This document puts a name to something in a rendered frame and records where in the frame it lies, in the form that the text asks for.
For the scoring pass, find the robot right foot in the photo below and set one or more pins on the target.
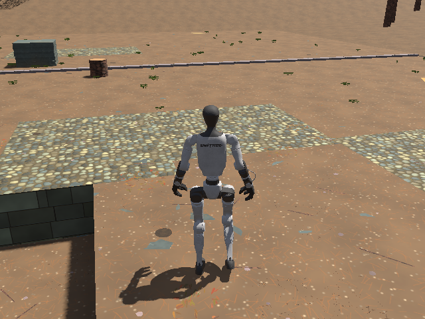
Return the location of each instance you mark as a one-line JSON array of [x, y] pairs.
[[229, 264]]

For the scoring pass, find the right robot forearm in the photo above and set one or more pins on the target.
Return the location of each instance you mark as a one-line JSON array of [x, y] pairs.
[[245, 176]]

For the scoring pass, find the left robot forearm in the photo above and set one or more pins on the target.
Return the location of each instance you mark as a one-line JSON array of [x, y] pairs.
[[179, 176]]

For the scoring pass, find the robot left hand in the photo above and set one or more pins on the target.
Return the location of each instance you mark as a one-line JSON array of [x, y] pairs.
[[181, 187]]

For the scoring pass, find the robot right hand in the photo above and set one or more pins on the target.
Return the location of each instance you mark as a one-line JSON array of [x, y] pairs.
[[246, 191]]

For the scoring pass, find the robot left upper arm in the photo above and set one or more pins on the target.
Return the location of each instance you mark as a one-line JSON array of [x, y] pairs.
[[187, 151]]

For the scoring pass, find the robot left thigh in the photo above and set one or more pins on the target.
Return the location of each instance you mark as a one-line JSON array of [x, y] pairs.
[[197, 202]]

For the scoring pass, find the robot right upper arm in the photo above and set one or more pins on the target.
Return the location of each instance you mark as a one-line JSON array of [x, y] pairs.
[[236, 151]]

